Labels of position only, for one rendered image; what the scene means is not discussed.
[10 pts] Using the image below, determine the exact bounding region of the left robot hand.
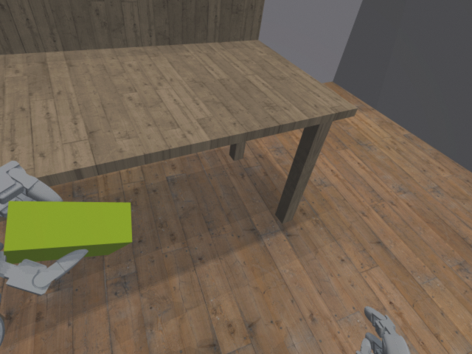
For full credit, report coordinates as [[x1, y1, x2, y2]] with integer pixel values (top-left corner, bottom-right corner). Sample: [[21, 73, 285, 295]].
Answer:
[[0, 161, 89, 296]]

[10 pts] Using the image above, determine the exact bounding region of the right robot hand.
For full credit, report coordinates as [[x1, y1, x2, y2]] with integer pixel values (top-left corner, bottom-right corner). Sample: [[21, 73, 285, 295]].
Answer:
[[356, 306, 411, 354]]

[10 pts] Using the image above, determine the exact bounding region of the table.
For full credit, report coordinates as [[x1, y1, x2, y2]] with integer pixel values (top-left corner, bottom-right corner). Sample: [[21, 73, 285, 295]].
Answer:
[[0, 0, 358, 322]]

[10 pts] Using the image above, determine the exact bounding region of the sponge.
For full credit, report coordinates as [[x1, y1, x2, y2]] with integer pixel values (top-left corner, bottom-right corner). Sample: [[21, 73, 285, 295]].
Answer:
[[4, 201, 132, 264]]

